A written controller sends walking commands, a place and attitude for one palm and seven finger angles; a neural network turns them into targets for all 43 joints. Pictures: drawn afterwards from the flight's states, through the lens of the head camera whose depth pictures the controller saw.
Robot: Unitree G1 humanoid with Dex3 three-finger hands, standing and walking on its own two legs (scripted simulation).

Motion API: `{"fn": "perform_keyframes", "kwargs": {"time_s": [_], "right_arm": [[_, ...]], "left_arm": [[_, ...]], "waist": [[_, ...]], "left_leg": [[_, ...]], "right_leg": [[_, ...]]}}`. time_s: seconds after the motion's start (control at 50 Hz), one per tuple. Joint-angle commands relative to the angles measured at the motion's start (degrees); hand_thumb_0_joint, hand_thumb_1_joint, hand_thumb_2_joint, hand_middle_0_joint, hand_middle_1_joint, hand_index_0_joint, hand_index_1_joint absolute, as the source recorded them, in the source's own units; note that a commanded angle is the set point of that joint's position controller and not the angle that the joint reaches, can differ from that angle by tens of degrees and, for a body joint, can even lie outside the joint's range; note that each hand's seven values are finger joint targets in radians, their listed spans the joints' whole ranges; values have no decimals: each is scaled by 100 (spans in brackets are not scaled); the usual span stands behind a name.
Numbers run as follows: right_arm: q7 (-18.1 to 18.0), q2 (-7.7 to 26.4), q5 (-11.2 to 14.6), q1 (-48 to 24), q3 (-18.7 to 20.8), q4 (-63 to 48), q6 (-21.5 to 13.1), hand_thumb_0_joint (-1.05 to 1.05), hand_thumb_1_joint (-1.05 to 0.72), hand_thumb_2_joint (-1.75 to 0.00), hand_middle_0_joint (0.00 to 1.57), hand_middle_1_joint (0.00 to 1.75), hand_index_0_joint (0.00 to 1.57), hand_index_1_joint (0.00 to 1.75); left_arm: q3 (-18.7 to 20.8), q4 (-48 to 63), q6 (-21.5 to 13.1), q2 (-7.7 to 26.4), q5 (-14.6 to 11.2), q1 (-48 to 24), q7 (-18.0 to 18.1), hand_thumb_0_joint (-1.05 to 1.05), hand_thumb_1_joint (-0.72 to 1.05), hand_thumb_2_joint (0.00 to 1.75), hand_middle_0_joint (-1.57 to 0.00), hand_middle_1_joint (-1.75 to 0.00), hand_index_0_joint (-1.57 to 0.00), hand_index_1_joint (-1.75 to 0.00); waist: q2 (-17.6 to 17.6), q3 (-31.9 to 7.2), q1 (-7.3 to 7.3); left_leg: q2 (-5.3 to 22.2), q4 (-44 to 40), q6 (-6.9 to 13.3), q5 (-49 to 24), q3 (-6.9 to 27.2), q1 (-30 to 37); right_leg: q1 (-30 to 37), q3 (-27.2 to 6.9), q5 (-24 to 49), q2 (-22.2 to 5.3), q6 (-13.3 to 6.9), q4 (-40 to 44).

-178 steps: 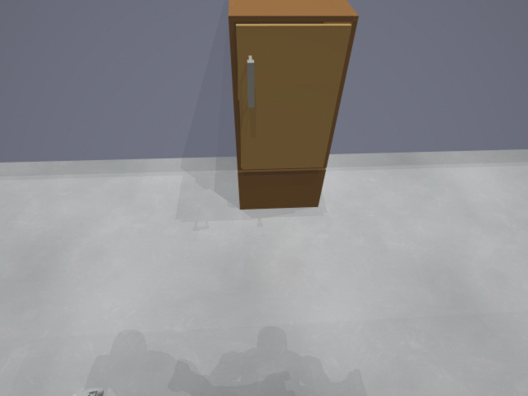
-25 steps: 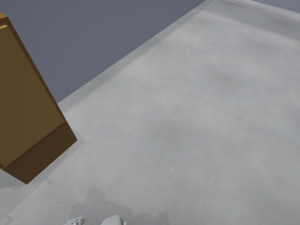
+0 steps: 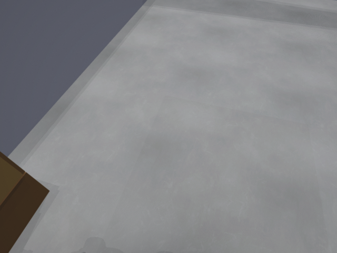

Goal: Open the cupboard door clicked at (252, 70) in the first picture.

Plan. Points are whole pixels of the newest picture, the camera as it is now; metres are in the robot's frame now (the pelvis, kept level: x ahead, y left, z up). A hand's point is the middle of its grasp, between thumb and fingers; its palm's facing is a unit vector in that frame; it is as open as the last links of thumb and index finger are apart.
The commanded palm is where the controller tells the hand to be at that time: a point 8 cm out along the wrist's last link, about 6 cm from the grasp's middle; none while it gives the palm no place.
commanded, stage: walk to a spot facing it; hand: left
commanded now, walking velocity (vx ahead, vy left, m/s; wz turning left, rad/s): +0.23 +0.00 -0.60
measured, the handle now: out of the picture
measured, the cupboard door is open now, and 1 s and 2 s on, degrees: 0 0 0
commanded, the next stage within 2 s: turn to face it in 0.72 s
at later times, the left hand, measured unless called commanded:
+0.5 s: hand (93, 248) +0.15 +0.22 -0.17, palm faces -0.21 -0.96 -0.17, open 7.4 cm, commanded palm none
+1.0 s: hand (165, 172) +0.38 +0.03 -0.15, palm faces -0.53 -0.82 -0.21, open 7.4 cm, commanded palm none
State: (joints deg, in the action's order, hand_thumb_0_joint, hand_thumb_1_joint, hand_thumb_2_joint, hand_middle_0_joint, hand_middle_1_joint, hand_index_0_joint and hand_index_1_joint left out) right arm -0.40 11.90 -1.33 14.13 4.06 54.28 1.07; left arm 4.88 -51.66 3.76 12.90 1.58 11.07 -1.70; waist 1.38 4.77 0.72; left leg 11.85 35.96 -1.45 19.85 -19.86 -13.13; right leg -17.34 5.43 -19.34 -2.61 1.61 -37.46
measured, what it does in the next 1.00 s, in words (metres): walks ahead, turning right: right foot, then left foot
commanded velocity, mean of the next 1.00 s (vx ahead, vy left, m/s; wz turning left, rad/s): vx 0.11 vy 0.00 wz -0.35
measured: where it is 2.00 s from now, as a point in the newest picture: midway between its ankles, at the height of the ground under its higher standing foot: outside the picture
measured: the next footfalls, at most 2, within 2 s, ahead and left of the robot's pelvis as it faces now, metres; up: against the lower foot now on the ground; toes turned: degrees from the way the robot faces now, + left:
right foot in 0.02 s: +0.05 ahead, -0.13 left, +0.00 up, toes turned -6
left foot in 0.40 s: +0.14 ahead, +0.12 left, +0.00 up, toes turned -7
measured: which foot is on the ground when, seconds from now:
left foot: down 0.00-0.00, up 0.02-0.38, down 0.40-0.86, up 0.88-1.00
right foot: up 0.00-0.00, down 0.02-0.40, up 0.42-0.86, down 0.88-1.00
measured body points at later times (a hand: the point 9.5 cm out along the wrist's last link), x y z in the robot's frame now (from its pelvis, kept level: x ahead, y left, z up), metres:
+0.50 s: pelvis +0.07 +0.03 +0.01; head +0.08 +0.06 +0.46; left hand +0.17 +0.27 -0.15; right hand +0.08 -0.24 -0.11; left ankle +0.10 +0.12 -0.73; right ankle +0.01 -0.10 -0.67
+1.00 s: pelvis +0.16 -0.04 +0.00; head +0.19 -0.07 +0.44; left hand +0.40 +0.08 -0.13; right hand +0.00 -0.21 -0.17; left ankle +0.16 +0.12 -0.65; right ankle +0.16 -0.14 -0.73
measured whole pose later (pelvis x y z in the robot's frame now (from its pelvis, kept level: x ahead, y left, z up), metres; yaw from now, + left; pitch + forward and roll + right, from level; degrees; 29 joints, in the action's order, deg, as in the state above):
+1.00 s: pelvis +0.16 -0.04 +0.00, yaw -29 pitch -1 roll -1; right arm -1.7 10.0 -0.4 19.8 3.1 60.8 2.3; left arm 1.9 -53.5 -0.9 8.8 1.4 3.3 0.7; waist 2.3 5.9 4.1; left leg 7.7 66.0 -2.7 29.3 -4.1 -21.7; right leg -19.6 8.5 -15.6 -1.1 -2.9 -36.1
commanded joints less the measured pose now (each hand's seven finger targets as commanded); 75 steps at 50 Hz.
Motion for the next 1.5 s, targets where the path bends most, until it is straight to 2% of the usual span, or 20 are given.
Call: {"fn": "perform_keyframes", "kwargs": {"time_s": [0.0, 0.06, 0.28, 0.34, 0.36, 0.38, 0.4, 0.52, 0.72, 0.8, 0.82, 0.86, 0.88, 0.96, 1.2, 1.22, 1.24, 1.26, 1.36, 1.48], "right_arm": [[-6, 510, 27, -322, 58, -813, -23, 0, -90, -90, 20, 30, 20, 30], [-4, 716, -10, -779, 90, -811, 20, 0, -90, -90, 20, 30, 20, 30], [95, 562, 13, -469, 51, -777, -199, 0, -90, -90, 20, 30, 20, 30], [-7, 613, 40, 349, 56, -556, -310, 0, -90, -90, 20, 30, 20, 30], [-87, 931, 20, 937, 114, -382, -350, 0, -90, -90, 20, 30, 20, 30], [-102, 1589, -86, 1304, 239, -332, -350, 0, -90, -90, 20, 30, 20, 30], [-106, 1687, -66, 1216, 216, -384, -345, 0, -90, -90, 20, 30, 20, 30], [-164, 636, 27, 416, -74, -345, -489, 0, -90, -90, 20, 30, 20, 30], [-136, 663, -28, 1095, 87, 201, -329, 0, -90, -90, 20, 30, 20, 30], [-107, 800, 18, 970, 170, 181, -279, 0, -90, -90, 20, 30, 20, 30], [-74, 749, 72, 985, 140, 155, -277, 0, -90, -90, 20, 30, 20, 30], [-104, 134, 171, 935, -31, -35, -231, 0, -90, -90, 20, 30, 20, 30], [-153, 138, 166, 774, -64, -28, -173, 0, -90, -90, 20, 30, 20, 30], [-116, -68, 53, 1093, -135, 446, 47, 0, -90, -90, 20, 30, 20, 30], [87, 131, 22, 487, 13, -41, 25, 0, -90, -90, 20, 30, 20, 30], [103, 381, 12, 696, 75, -48, -21, 0, -90, -90, 20, 30, 20, 30], [80, 989, -44, 941, 201, -136, -75, 0, -90, -90, 20, 30, 20, 30], [21, 1230, -68, 1097, 252, -120, -57, 0, -90, -90, 20, 30, 20, 30], [-109, 848, 4, 225, 123, -317, -199, 0, -90, -90, 20, 30, 20, 30], [-64, 1057, 24, 213, 192, -322, -146, 0, -90, -90, 20, 30, 20, 30]], "left_arm": [[300, 150, -315, 1574, -71, 1066, 205, 0, 90, 90, -20, -30, -20, -30], [245, 256, -299, 1137, -67, 435, 264, 0, 90, 90, -20, -30, -20, -30], [192, 228, -446, 1187, -14, 255, 125, 0, 90, 90, -20, -30, -20, -30], [194, 277, -393, 1014, -47, -34, 115, 0, 90, 90, -20, -30, -20, -30], [118, 369, -363, 696, -65, -130, 77, 0, 90, 90, -20, -30, -20, -30], [45, 523, -332, 249, -118, -46, 7, 0, 90, 90, -20, -30, -20, -30], [102, 689, -371, 438, -50, -328, -22, 0, 90, 90, -20, -30, -20, -30], [135, 137, -238, 232, 20, 188, -152, 0, 90, 90, -20, -30, -20, -30], [-1, 410, -207, -2, -6, -895, -68, 0, 90, 90, -20, -30, -20, -30], [32, 303, -335, 181, 21, -333, -4, 0, 90, 90, -20, -30, -20, -30], [61, 102, -432, 392, 47, 319, 58, 0, 90, 90, -20, -30, -20, -30], [187, -342, -556, 1275, -84, 1353, 214, 0, 90, 90, -20, -30, -20, -30], [161, -267, -541, 1176, -99, 1141, 288, 0, 90, 90, -20, -30, -20, -30], [-154, -40, -507, 419, -45, -511, 370, 0, 90, 90, -20, -30, -20, -30], [84, 37, -332, 597, -36, -192, 368, 0, 90, 90, -20, -30, -20, -30], [77, 76, -286, 450, -60, -142, 358, 0, 90, 90, -20, -30, -20, -30], [47, 299, -247, 97, -113, -57, 325, 0, 90, 90, -20, -30, -20, -30], [-6, 506, -240, 143, -55, -445, 322, 0, 90, 90, -20, -30, -20, -30], [93, 131, -262, 288, -36, -145, 253, 0, 90, 90, -20, -30, -20, -30], [69, 177, -204, 415, -85, -157, 276, 0, 90, 90, -20, -30, -20, -30]], "waist": [[-1863, -1004, -630], [-1321, -385, -457], [-1096, -278, -235], [-833, -395, 187], [86, -577, 454], [1895, -572, 554], [1527, -198, 528], [740, 64, -86], [924, -45, 293], [870, -506, -64], [484, -904, -388], [-1189, -2117, -616], [-1001, -2133, -594], [-645, -611, 198], [-772, -515, 46], [124, -659, 174], [1886, -646, 266], [1576, -618, 437], [536, -942, 32], [470, -897, 99]], "left_leg": [[-343, 2563, -332, 1766, 1046, -2345], [-235, 3074, -269, 754, 1847, -2632], [-801, 651, -284, 265, 1496, -1194], [-961, -861, -228, -345, 1368, 664], [-392, -1454, -126, 340, 1944, 1564], [1265, -2443, 353, 2060, 4022, 1856], [2016, -3015, 793, 2885, 4752, 1022], [704, -2457, 363, -1025, 1717, 419], [882, -1397, 637, -3999, 598, 1228], [877, -172, 436, -5100, 375, 1239], [730, 821, 220, -4774, 350, 602], [-517, 3622, -219, 1811, 992, -1763], [-469, 3784, -131, 1665, 1784, -1616], [-336, 2799, -121, 592, 1862, -943], [-703, -37, -77, -452, 1180, -311], [-371, -889, 82, -1149, 1809, 166], [1002, -1617, 777, -2809, 3848, 488], [1563, -1926, 1358, -3127, 4505, 361], [376, -1543, 846, -3627, 3031, 787], [270, -1605, 1071, -3366, 3179, 933]], "right_leg": [[1943, -2854, 3182, -2129, -1253, 1847], [1094, -2609, 255, -1517, -1275, 2280], [370, -2452, -463, -899, -1183, 2306], [-658, -2277, -550, -472, -846, 1536], [-1365, -1858, -851, 21, -582, 605], [-2432, -887, -1585, 792, -238, -1213], [-2592, -814, -1396, 298, -199, -2133], [-2046, -494, 560, -166, 68, -3163], [-1531, 222, 267, -32, 44, -876], [-202, 405, 421, 321, -239, 251], [1093, 275, 1402, 244, -324, 997], [3169, -2260, 6260, -2362, -1489, 798], [2526, -2077, 5725, -2252, -1607, 1082], [107, -558, 2882, -1511, -1041, 1834], [149, 285, 1534, -1622, -577, 916], [-219, 447, 909, -1352, -312, 80], [-1337, 727, -1037, -516, 200, -1228], [-1640, 124, -1866, -285, 221, -2475], [-1861, -529, -187, -347, 327, -3232], [-1562, -507, -271, -258, 457, -2409]]}}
